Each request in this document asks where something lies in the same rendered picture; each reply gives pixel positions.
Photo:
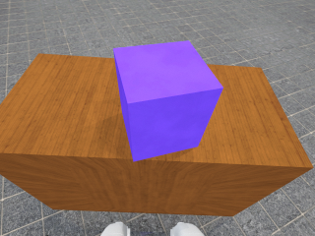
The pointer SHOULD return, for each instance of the robot right thigh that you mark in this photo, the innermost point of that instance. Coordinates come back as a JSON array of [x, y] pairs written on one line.
[[185, 229]]

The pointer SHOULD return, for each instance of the robot left thigh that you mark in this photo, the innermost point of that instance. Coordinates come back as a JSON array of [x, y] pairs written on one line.
[[116, 229]]

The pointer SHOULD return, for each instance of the robot thigh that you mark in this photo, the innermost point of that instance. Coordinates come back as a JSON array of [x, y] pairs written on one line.
[[116, 229], [185, 229]]

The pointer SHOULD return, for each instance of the pedestal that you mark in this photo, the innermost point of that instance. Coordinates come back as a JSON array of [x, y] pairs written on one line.
[[63, 140]]

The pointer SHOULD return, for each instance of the carton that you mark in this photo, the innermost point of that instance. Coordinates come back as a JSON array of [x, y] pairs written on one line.
[[167, 94]]

